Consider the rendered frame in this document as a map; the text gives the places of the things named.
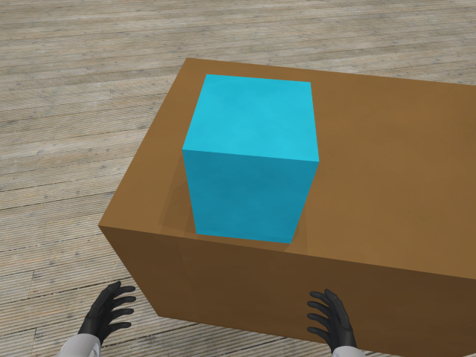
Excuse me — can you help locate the right robot hand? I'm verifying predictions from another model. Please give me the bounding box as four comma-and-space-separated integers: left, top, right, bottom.
307, 289, 358, 353

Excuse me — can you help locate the pedestal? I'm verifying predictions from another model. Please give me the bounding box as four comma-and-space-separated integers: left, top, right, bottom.
98, 58, 476, 357

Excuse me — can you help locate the left robot hand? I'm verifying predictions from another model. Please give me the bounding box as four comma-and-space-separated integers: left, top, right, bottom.
77, 281, 136, 346

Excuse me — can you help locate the robot left forearm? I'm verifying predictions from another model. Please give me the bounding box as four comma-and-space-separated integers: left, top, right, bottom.
54, 333, 101, 357

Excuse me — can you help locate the carton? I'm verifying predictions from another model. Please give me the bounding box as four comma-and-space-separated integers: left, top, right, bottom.
182, 74, 319, 244

